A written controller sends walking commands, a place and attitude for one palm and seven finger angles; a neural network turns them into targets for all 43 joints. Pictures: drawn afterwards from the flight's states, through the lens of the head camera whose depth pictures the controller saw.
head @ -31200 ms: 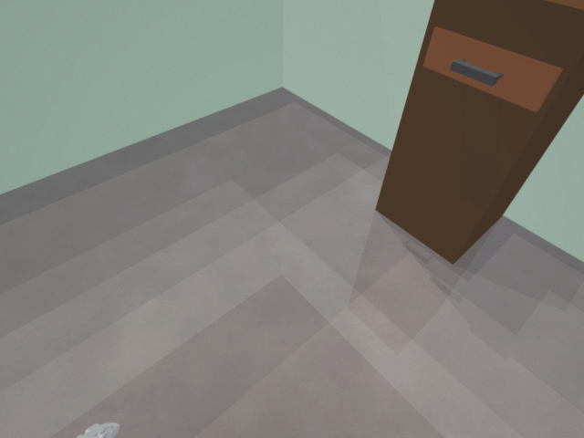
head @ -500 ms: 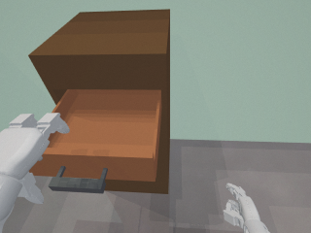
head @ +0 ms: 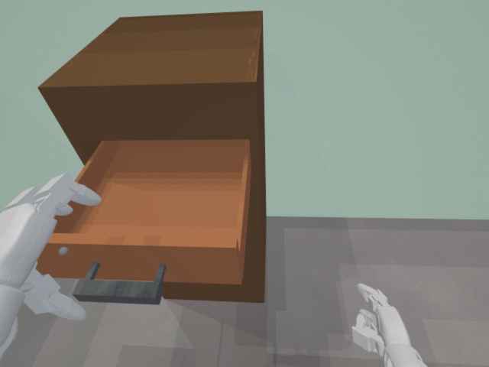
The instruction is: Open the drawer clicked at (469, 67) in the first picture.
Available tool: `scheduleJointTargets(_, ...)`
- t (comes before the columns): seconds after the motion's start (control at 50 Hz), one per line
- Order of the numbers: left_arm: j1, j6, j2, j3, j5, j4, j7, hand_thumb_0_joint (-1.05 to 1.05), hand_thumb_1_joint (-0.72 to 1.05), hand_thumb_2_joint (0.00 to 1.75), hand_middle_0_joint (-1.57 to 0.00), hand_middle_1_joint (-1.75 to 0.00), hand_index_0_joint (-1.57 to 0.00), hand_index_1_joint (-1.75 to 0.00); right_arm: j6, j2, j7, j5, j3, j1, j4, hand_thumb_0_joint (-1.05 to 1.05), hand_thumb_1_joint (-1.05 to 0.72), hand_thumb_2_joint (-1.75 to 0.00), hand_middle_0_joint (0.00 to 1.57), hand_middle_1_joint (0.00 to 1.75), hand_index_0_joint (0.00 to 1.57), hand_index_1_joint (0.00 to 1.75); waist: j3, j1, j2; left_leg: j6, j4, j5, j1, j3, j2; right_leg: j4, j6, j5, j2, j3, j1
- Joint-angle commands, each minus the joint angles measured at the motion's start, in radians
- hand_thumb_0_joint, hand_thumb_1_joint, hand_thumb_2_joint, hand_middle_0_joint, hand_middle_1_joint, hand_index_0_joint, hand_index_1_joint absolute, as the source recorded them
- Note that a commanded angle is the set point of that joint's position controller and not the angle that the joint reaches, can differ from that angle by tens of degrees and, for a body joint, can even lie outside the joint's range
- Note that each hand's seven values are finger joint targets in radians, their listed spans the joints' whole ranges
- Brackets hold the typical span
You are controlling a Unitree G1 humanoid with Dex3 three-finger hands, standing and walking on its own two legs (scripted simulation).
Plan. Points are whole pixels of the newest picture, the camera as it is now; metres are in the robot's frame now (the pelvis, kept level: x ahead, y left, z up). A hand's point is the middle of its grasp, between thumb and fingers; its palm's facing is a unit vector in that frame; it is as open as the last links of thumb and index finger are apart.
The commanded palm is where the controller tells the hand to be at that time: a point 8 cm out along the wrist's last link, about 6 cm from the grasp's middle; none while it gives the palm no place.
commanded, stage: draw the hand back to the body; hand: left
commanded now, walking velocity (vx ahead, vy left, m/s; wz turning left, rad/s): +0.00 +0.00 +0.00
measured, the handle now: (123, 279) +0.23 +0.26 +0.02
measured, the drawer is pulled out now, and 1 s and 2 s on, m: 0.27 0.27 0.27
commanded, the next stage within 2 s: step back with the hand held close in 0.94 s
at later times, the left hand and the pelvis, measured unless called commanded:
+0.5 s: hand (101, 223) +0.22 +0.22 +0.20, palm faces +0.38 -0.83 -0.40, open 10.7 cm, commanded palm +0.16 +0.26 +0.21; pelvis +0.02 -0.02 +0.01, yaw -2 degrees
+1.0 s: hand (102, 226) +0.21 +0.21 +0.20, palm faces +0.40 -0.83 -0.37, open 7.5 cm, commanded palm +0.16 +0.25 +0.21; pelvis +0.02 -0.02 +0.01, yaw -1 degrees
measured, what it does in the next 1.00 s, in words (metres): stands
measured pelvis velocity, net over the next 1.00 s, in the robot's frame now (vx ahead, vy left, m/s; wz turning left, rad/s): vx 0.02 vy -0.02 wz -0.03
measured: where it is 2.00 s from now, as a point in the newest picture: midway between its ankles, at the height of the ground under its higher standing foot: outside the picture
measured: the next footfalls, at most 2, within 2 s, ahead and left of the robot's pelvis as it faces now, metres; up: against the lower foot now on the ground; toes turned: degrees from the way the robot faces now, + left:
right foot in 1.66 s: -0.06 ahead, -0.10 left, +0.00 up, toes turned +1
left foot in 1.92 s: -0.08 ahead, +0.13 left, +0.00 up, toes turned +1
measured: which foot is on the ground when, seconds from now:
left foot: down 0.00-1.00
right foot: down 0.00-1.00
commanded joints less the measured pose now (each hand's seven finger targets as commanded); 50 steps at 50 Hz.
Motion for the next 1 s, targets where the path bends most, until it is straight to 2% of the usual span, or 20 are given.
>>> scheduleJointTargets(0.0, -0.038, -0.143, -0.010, 0.185, -0.446, -0.145, 0.118, 0.00, -0.36, 0.36, -0.29, -1.11, -0.29, -1.11, -0.138, -0.065, -0.025, -0.007, -0.036, -0.080, -0.159, 0.00, -0.90, -0.90, 0.20, 0.30, 0.20, 0.30, -0.069, -0.062, -0.179, 0.001, -0.107, 0.069, 0.170, 0.024, 0.057, -0.136, -0.011, 0.085, -0.013, -0.050, -0.106)
scheduleJointTargets(0.04, -0.112, -0.198, 0.033, 0.217, -0.468, -0.285, 0.142, 0.00, -0.29, 0.39, -0.29, -1.07, -0.29, -1.07, -0.166, -0.070, -0.039, -0.016, -0.041, -0.082, -0.163, 0.00, -0.90, -0.90, 0.20, 0.30, 0.20, 0.30, -0.150, -0.048, -0.092, 0.001, -0.108, 0.089, 0.192, 0.041, 0.049, -0.133, -0.005, 0.106, -0.027, -0.032, -0.062)
scheduleJointTargets(0.08, -0.103, -0.228, 0.040, 0.224, -0.474, -0.335, 0.167, 0.00, -0.22, 0.42, -0.28, -1.02, -0.28, -1.02, -0.196, -0.066, -0.047, -0.024, -0.032, -0.072, -0.149, 0.00, -0.90, -0.90, 0.20, 0.30, 0.20, 0.30, -0.152, -0.038, 0.069, -0.009, -0.116, 0.100, 0.184, 0.045, 0.041, -0.135, -0.016, 0.115, -0.029, -0.019, -0.049)
scheduleJointTargets(0.1, -0.075, -0.235, -0.005, 0.192, -0.472, -0.318, 0.170, 0.00, -0.18, 0.43, -0.28, -1.00, -0.28, -1.00, -0.206, -0.052, -0.045, -0.025, -0.029, -0.059, -0.142, 0.00, -0.90, -0.90, 0.20, 0.30, 0.20, 0.30, -0.126, -0.041, 0.069, -0.013, -0.125, 0.113, 0.170, 0.039, 0.041, -0.128, -0.020, 0.121, -0.031, -0.029, -0.050)
scheduleJointTargets(0.14, -0.054, -0.236, -0.020, 0.188, -0.476, -0.283, 0.172, 0.00, -0.12, 0.47, -0.27, -0.95, -0.27, -0.95, -0.211, -0.053, -0.038, -0.023, -0.030, -0.054, -0.129, 0.00, -0.90, -0.90, 0.20, 0.30, 0.20, 0.30, -0.071, -0.041, 0.058, -0.018, -0.140, 0.136, 0.144, 0.033, 0.046, -0.134, -0.024, 0.139, -0.026, -0.035, -0.055)
scheduleJointTargets(0.16, -0.056, -0.238, -0.024, 0.183, -0.476, -0.282, 0.170, 0.00, -0.08, 0.48, -0.27, -0.93, -0.27, -0.93, -0.212, -0.056, -0.035, -0.023, -0.033, -0.051, -0.127, 0.00, -0.90, -0.90, 0.20, 0.30, 0.20, 0.30, -0.068, -0.042, 0.080, -0.018, -0.137, 0.162, 0.148, 0.039, 0.046, -0.135, -0.025, 0.164, -0.028, -0.030, -0.051)
scheduleJointTargets(0.2, -0.045, -0.238, -0.032, 0.189, -0.481, -0.233, 0.167, 0.00, -0.01, 0.51, -0.26, -0.88, -0.26, -0.88, -0.208, -0.057, -0.036, -0.027, -0.039, -0.047, -0.113, 0.00, -0.90, -0.90, 0.20, 0.30, 0.20, 0.30, -0.047, -0.043, 0.023, -0.016, -0.138, 0.194, 0.143, 0.043, 0.046, -0.143, -0.022, 0.200, -0.027, -0.035, -0.043)
scheduleJointTargets(0.36, -0.006, -0.241, -0.062, 0.174, -0.495, -0.190, 0.141, 0.00, 0.27, 0.63, -0.25, -0.70, -0.25, -0.70, -0.168, -0.064, -0.029, -0.023, -0.069, -0.052, -0.118, 0.00, -0.90, -0.90, 0.20, 0.30, 0.20, 0.30, -0.089, -0.044, -0.090, -0.001, -0.131, 0.256, 0.183, 0.066, 0.048, -0.152, -0.005, 0.293, -0.032, -0.027, -0.018)
scheduleJointTargets(0.4, 0.001, -0.245, -0.056, 0.173, -0.492, -0.218, 0.143, 0.00, 0.34, 0.66, -0.24, -0.66, -0.24, -0.66, -0.170, -0.065, -0.030, -0.023, -0.070, -0.053, -0.119, 0.00, -0.90, -0.90, 0.20, 0.30, 0.20, 0.30, -0.118, -0.045, -0.050, -0.002, -0.128, 0.269, 0.194, 0.071, 0.044, -0.153, -0.005, 0.311, -0.034, -0.023, -0.006)
scheduleJointTargets(0.44, 0.002, -0.244, -0.054, 0.174, -0.491, -0.225, 0.146, 0.00, 0.41, 0.69, -0.24, -0.62, -0.24, -0.62, -0.167, -0.063, -0.033, -0.024, -0.071, -0.054, -0.119, 0.00, -0.90, -0.90, 0.20, 0.30, 0.20, 0.30, -0.120, -0.044, -0.088, -0.002, -0.126, 0.271, 0.194, 0.070, 0.044, -0.156, -0.002, 0.316, -0.032, -0.023, -0.010)
scheduleJointTargets(0.48, -0.024, -0.244, -0.045, 0.172, -0.486, -0.253, 0.150, 0.00, 0.48, 0.72, -0.23, -0.57, -0.23, -0.57, -0.170, -0.063, -0.037, -0.023, -0.070, -0.052, -0.119, 0.00, -0.90, -0.90, 0.20, 0.30, 0.20, 0.30, -0.125, -0.049, -0.030, -0.004, -0.124, 0.264, 0.205, 0.077, 0.038, -0.167, -0.002, 0.314, -0.034, -0.016, -0.016)
scheduleJointTargets(0.54, -0.014, -0.240, -0.051, 0.177, -0.486, -0.219, 0.154, 0.00, 0.58, 0.76, -0.22, -0.50, -0.22, -0.50, -0.167, -0.058, -0.039, -0.025, -0.070, -0.049, -0.113, 0.00, -0.90, -0.90, 0.20, 0.30, 0.20, 0.30, -0.095, -0.048, -0.085, -0.001, -0.126, 0.257, 0.198, 0.077, 0.039, -0.172, 0.001, 0.312, -0.032, -0.020, -0.034)
scheduleJointTargets(0.58, -0.037, -0.239, -0.058, 0.164, -0.484, -0.229, 0.151, 0.00, 0.65, 0.80, -0.22, -0.46, -0.22, -0.46, -0.166, -0.058, -0.039, -0.025, -0.070, -0.045, -0.111, 0.00, -0.90, -0.90, 0.20, 0.30, 0.20, 0.30, -0.099, -0.053, -0.044, -0.003, -0.126, 0.264, 0.206, 0.079, 0.036, -0.175, -0.001, 0.316, -0.033, -0.017, -0.028)
scheduleJointTargets(0.66, -0.027, -0.230, -0.074, 0.160, -0.489, -0.176, 0.145, 0.00, 0.80, 0.86, -0.21, -0.37, -0.21, -0.37, -0.155, -0.054, -0.039, -0.027, -0.073, -0.051, -0.108, 0.00, -0.90, -0.90, 0.20, 0.30, 0.20, 0.30, -0.074, -0.050, -0.099, 0.005, -0.128, 0.254, 0.202, 0.082, 0.038, -0.179, 0.007, 0.322, -0.034, -0.014, -0.042)
scheduleJointTargets(0.72, -0.034, -0.227, -0.072, 0.160, -0.489, -0.179, 0.142, 0.00, 0.90, 0.90, -0.20, -0.30, -0.20, -0.30, -0.150, -0.054, -0.037, -0.028, -0.072, -0.052, -0.110, 0.00, -0.90, -0.90, 0.20, 0.30, 0.20, 0.30, -0.083, -0.047, -0.066, 0.003, -0.132, 0.258, 0.208, 0.081, 0.037, -0.180, 0.005, 0.324, -0.036, -0.011, -0.033)
scheduleJointTargets(0.74, -0.035, -0.224, -0.071, 0.158, -0.489, -0.179, 0.141, 0.00, 0.90, 0.90, -0.20, -0.30, -0.20, -0.30, -0.147, -0.054, -0.037, -0.030, -0.071, -0.052, -0.113, 0.00, -0.90, -0.90, 0.20, 0.30, 0.20, 0.30, -0.087, -0.046, -0.100, 0.005, -0.134, 0.264, 0.205, 0.078, 0.037, -0.176, 0.006, 0.332, -0.035, -0.014, -0.027)
scheduleJointTargets(0.8, -0.057, -0.225, -0.067, 0.154, -0.486, -0.205, 0.140, 0.00, 0.90, 0.90, -0.20, -0.30, -0.20, -0.30, -0.149, -0.054, -0.036, -0.029, -0.070, -0.054, -0.116, 0.00, -0.90, -0.90, 0.20, 0.30, 0.20, 0.30, -0.084, -0.049, -0.044, 0.001, -0.134, 0.256, 0.211, 0.081, 0.035, -0.186, 0.006, 0.319, -0.036, -0.008, -0.033)
scheduleJointTargets(0.84, -0.047, -0.224, -0.062, 0.160, -0.487, -0.202, 0.143, 0.00, 0.90, 0.90, -0.20, -0.30, -0.20, -0.30, -0.149, -0.053, -0.036, -0.031, -0.067, -0.055, -0.118, 0.00, -0.90, -0.90, 0.20, 0.30, 0.20, 0.30, -0.092, -0.044, -0.071, 0.001, -0.138, 0.253, 0.208, 0.076, 0.036, -0.184, 0.005, 0.310, -0.033, -0.012, -0.026)
scheduleJointTargets(0.94, -0.044, -0.223, -0.064, 0.161, -0.489, -0.196, 0.143, 0.00, 0.90, 0.90, -0.20, -0.30, -0.20, -0.30, -0.151, -0.051, -0.037, -0.031, -0.066, -0.060, -0.117, 0.00, -0.90, -0.90, 0.20, 0.30, 0.20, 0.30, -0.073, -0.045, -0.077, 0.002, -0.139, 0.235, 0.204, 0.075, 0.036, -0.194, 0.006, 0.287, -0.032, -0.008, -0.042)
scheduleJointTargets(0.98, -0.052, -0.223, -0.069, 0.156, -0.487, -0.194, 0.141, 0.00, 0.90, 0.90, -0.20, -0.30, -0.20, -0.30, -0.151, -0.052, -0.035, -0.030, -0.066, -0.056, -0.116, 0.00, -0.90, -0.90, 0.20, 0.30, 0.20, 0.30, -0.070, -0.049, -0.045, -0.001, -0.143, 0.232, 0.205, 0.076, 0.033, -0.199, 0.003, 0.278, -0.031, -0.009, -0.037)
